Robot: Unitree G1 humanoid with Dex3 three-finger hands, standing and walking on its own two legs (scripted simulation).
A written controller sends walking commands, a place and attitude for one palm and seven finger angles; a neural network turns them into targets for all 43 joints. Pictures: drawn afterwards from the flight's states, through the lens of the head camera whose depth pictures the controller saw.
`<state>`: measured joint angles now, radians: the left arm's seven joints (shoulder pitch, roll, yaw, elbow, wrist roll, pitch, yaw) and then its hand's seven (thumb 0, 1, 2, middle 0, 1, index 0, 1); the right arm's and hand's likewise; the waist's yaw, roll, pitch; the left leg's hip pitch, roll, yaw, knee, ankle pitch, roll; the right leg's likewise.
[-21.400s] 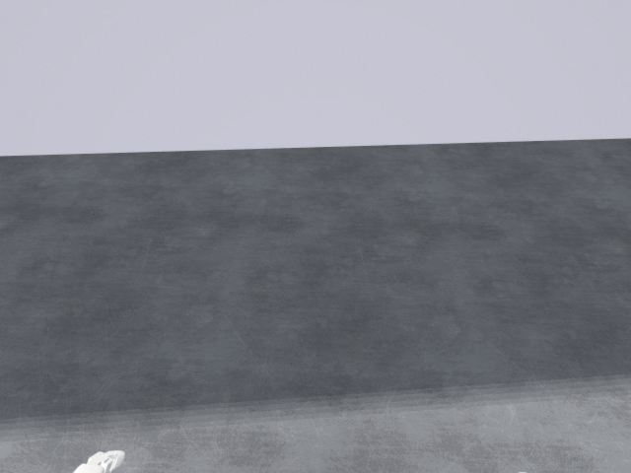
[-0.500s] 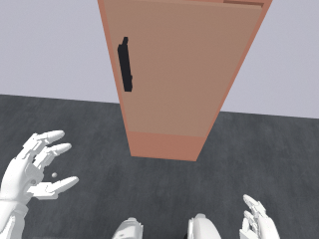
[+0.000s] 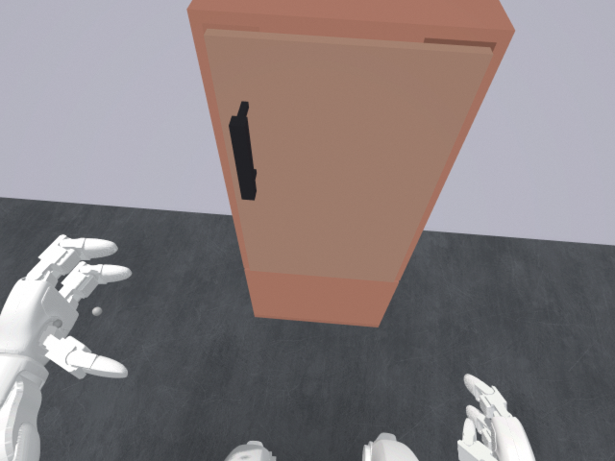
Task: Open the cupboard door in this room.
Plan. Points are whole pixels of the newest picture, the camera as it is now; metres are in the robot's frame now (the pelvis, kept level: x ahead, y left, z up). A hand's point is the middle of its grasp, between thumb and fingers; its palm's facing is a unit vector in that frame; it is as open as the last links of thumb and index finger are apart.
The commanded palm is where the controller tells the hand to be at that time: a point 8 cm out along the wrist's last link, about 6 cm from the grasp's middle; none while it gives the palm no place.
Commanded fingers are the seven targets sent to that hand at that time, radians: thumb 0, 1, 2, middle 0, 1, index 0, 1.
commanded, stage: raise the hand with hooked fingers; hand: left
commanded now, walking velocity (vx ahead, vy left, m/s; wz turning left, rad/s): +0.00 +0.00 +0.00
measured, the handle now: (246, 153) +0.55 +0.14 +0.06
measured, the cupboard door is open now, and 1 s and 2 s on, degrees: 0 0 0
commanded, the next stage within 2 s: move the hooked fingers beside the handle in 0.74 s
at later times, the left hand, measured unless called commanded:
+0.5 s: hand (106, 282) +0.29 +0.26 +0.09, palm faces +0.01 -1.00 -0.03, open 14.0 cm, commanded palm +0.26 +0.31 +0.09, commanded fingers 0.00 -0.50 0.30 -0.30 -1.20 -0.30 -1.20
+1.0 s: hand (113, 281) +0.29 +0.25 +0.08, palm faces +0.01 -1.00 -0.01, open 14.0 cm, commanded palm +0.28 +0.30 +0.08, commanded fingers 0.00 -0.50 0.30 -0.30 -1.20 -0.30 -1.20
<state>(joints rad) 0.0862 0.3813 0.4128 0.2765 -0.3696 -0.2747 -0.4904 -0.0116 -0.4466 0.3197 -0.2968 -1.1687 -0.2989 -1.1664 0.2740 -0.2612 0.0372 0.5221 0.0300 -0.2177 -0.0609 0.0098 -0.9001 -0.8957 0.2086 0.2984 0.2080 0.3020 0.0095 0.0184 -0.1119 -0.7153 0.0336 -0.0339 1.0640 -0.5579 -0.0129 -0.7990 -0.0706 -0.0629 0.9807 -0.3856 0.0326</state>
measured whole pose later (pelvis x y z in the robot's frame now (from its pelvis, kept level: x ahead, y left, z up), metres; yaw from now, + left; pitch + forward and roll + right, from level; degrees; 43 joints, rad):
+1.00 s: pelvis -0.01 -0.01 +0.01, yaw +0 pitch +10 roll -1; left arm -0.12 0.39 0.41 0.49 -0.34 -0.29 -0.51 -0.02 -0.50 0.30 -0.30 -1.20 -0.30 -1.20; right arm 0.29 -0.28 0.04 0.54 0.04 -0.19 -0.09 0.01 -0.90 -0.90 0.21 0.30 0.21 0.30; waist 0.00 0.01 -0.09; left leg -0.66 0.03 -0.03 0.99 -0.51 -0.02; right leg -0.75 -0.07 -0.06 0.93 -0.35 0.02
